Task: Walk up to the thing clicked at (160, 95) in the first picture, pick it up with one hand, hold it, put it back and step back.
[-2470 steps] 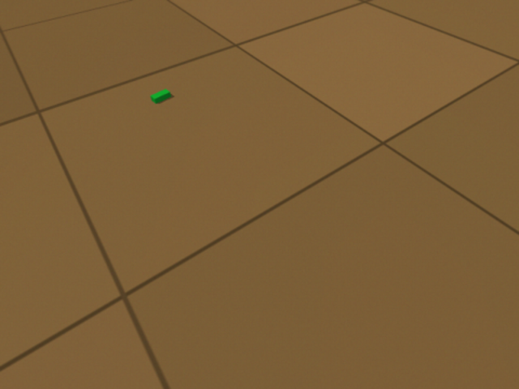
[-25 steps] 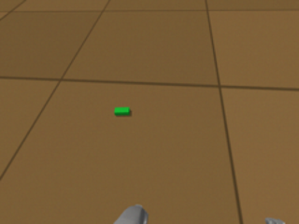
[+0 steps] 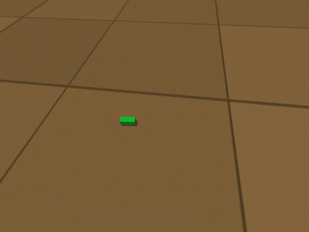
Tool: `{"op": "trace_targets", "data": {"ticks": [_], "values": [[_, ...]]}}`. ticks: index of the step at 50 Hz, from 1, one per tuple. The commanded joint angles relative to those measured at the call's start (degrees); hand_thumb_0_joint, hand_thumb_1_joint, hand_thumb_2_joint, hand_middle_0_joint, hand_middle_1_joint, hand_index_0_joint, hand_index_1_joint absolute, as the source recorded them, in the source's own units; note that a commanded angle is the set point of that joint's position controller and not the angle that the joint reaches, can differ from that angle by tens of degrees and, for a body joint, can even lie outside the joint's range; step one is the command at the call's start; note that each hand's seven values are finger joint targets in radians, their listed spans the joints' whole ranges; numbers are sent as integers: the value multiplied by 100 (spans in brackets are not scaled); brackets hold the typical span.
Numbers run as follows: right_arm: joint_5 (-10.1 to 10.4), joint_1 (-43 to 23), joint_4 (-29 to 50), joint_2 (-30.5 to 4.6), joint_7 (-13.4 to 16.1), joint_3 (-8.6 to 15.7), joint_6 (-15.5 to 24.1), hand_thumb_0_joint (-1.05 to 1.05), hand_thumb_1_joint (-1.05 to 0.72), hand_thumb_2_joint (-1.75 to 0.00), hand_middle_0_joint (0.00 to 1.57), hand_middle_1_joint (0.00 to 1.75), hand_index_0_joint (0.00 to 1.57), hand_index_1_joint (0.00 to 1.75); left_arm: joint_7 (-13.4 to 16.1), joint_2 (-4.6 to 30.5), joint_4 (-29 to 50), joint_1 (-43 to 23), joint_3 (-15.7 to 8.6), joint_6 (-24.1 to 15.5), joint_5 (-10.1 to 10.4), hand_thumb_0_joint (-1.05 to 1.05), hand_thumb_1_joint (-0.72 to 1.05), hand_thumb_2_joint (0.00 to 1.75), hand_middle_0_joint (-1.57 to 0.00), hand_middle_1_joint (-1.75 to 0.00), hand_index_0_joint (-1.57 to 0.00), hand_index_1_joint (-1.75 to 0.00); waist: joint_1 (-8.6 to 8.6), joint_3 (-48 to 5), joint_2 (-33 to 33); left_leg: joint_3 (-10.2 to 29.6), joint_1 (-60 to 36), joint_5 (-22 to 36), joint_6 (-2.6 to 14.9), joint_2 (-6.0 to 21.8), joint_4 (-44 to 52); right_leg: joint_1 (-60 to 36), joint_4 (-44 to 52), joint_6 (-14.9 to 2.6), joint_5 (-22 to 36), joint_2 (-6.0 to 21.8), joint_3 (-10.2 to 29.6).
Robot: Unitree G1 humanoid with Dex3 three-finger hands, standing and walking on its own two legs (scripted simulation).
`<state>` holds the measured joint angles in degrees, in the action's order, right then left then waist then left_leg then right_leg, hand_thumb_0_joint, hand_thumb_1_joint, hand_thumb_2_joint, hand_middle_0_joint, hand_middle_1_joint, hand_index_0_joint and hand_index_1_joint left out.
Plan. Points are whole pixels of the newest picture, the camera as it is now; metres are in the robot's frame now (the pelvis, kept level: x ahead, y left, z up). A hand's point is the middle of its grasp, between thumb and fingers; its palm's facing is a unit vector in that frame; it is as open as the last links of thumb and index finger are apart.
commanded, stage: step back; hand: left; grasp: from above
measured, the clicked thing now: (127, 120) +1.09 +0.26 -0.74
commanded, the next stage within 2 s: stand in 0.50 s
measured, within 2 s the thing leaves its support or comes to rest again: neither
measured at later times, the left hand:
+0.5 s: hand out of the picture +0.15 +0.29 -0.14, palm faces +0.03 -0.94 -0.35, open 7.4 cm
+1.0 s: hand out of the picture +0.11 +0.28 -0.13, palm faces -0.02 -0.94 -0.34, open 7.4 cm
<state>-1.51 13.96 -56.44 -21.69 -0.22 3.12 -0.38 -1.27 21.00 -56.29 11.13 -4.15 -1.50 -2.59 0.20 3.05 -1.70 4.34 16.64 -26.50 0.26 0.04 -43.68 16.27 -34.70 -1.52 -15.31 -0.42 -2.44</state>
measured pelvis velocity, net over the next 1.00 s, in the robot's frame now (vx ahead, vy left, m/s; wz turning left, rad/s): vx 0.04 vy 0.02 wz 0.00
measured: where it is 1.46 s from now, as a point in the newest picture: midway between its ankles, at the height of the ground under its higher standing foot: outside the picture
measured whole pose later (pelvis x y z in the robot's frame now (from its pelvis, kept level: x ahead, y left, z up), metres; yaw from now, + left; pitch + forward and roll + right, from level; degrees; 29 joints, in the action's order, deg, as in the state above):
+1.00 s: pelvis +0.04 +0.02 +0.02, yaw +0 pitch -3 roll +0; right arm -0.4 4.2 -65.8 -19.7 -0.8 1.0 0.6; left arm -0.5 19.7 -65.6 5.8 -0.1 -1.1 -0.9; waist 0.3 3.6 0.0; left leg -0.8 6.4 -8.3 0.3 -0.2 -17.5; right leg 4.9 -18.0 1.5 -10.2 2.2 -1.3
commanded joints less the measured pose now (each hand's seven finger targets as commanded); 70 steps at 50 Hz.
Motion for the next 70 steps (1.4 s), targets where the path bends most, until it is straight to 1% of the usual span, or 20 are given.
{"op": "trace_targets", "data": {"ticks": [1,6,7,8,9,10,11,12,15,17,22,24,25,27,32,35,41,45,56,70], "values": [[38,-67,257,-1094,87,215,177,0,-90,-90,20,30,20,30,168,1588,498,-369,-337,-204,67,0,90,90,-20,-30,-20,-30,105,313,565,390,1097,-105,38,153,-689,-206,2001,-944,-1679,1789,2443],[-20,-37,40,-905,41,181,211,0,-90,-90,20,30,20,30,144,1481,445,-681,-214,-144,111,0,90,90,-20,-30,-20,-30,20,-72,1048,-366,-56,434,-19,69,725,147,1411,-682,46,1333,1243],[-23,-9,-26,-875,52,186,217,0,-90,-90,20,30,20,30,142,1484,466,-782,-182,-111,129,0,90,90,-20,-30,-20,-30,-59,-151,990,-512,-454,843,-24,12,1230,273,1194,-623,278,1284,1089],[-37,-46,-73,-855,79,178,241,0,-90,-90,20,30,20,30,145,1357,459,-749,-130,-79,150,0,90,90,-20,-30,-20,-30,-102,-237,841,-470,-717,1352,3,16,1798,211,865,-491,944,1162,912],[-61,-63,-84,-960,114,213,276,0,-90,-90,20,30,20,30,147,1186,455,-688,-49,-73,179,0,90,90,-20,-30,-20,-30,-113,-473,579,-89,-1077,2028,79,289,1975,196,523,-288,1549,1045,785],[-69,-327,-18,-1157,137,201,317,0,-90,-90,20,30,20,30,151,1007,411,-576,-3,-54,261,0,90,90,-20,-30,-20,-30,58,-629,-29,753,-770,2510,269,969,2095,-17,343,-17,1207,638,509],[12,-741,43,-1371,108,194,302,0,-90,-90,20,30,20,30,168,1133,276,-547,-48,-33,312,0,90,90,-20,-30,-20,-30,211,-620,-221,903,-195,2291,600,1136,1968,-524,332,60,80,369,355],[13,-884,5,-1291,91,163,297,0,-90,-90,20,30,20,30,191,1160,225,-604,-43,-50,262,0,90,90,-20,-30,-20,-30,203,-618,-145,776,-104,2502,579,1140,1899,-787,543,24,83,438,392],[61,-874,-134,-1093,118,76,280,0,-90,-90,20,30,20,30,201,1289,67,-660,-53,-93,240,0,90,90,-20,-30,-20,-30,108,-739,-16,205,-398,3285,239,706,1640,-1082,753,-86,1583,701,549],[71,-923,-217,-1064,131,90,259,0,-90,-90,20,30,20,30,218,1290,-11,-673,-49,-82,252,0,90,90,-20,-30,-20,-30,73,-855,-36,95,-611,3566,206,666,1597,-1121,770,-87,2027,762,494],[63,-1259,-324,-1019,123,88,215,0,-90,-90,20,30,20,30,222,1176,-153,-912,19,-27,243,0,90,90,-20,-30,-20,-30,83,-661,-73,228,-625,3035,225,789,2053,-1036,1003,-6,1384,677,422],[66,-1361,-338,-1012,113,75,217,0,-90,-90,20,30,20,30,218,1173,-209,-880,36,-38,228,0,90,90,-20,-30,-20,-30,99,-763,-5,188,-792,3167,229,804,2094,-1101,1090,25,1537,709,436],[111,-1239,-347,-1022,94,19,251,0,-90,-90,20,30,20,30,183,946,-323,-841,146,-30,268,0,90,90,-20,-30,-20,-30,28,-822,1,261,-1018,3346,189,805,2315,-1130,1236,51,1560,696,503],[107,-1326,-381,-1064,83,27,289,0,-90,-90,20,30,20,30,188,1001,-346,-891,155,-55,251,0,90,90,-20,-30,-20,-30,34,-851,-25,223,-1197,3804,158,840,2296,-1228,1317,88,1836,734,486],[109,-1407,-414,-992,59,-4,269,0,-90,-90,20,30,20,30,172,1072,-453,-1014,167,-57,229,0,90,90,-20,-30,-20,-30,3,-660,108,143,-1179,3214,106,784,2644,-1299,1651,135,1474,770,520],[103,-1491,-412,-983,57,-3,291,0,-90,-90,20,30,20,30,169,1096,-482,-1018,162,-63,216,0,90,90,-20,-30,-20,-30,23,-704,95,111,-1297,3370,79,789,2690,-1311,1689,133,1565,803,511],[99,-1488,-483,-988,27,-8,267,0,-90,-90,20,30,20,30,160,1067,-541,-970,188,-70,196,0,90,90,-20,-30,-20,-30,13,-460,118,115,-1084,2478,53,737,2902,-1175,1920,132,961,816,562],[115,-1417,-535,-963,16,-23,271,0,-90,-90,20,30,20,30,165,1131,-537,-917,189,-101,204,0,90,90,-20,-30,-20,-30,-11,-629,225,78,-1288,2712,54,749,2833,-1198,1924,107,1234,868,599],[93,-1194,-654,-1018,-5,-49,208,0,-90,-90,20,30,20,30,157,1105,-563,-737,233,-72,199,0,90,90,-20,-30,-20,-30,-22,-240,174,129,-872,1607,35,679,2962,-907,2124,99,276,812,651],[94,-1000,-656,-1028,8,-97,231,0,-90,-90,20,30,20,30,145,1153,-522,-656,237,-71,218,0,90,90,-20,-30,-20,-30,-39,-323,232,133,-962,1986,43,714,2882,-871,2026,66,604,810,685]]}}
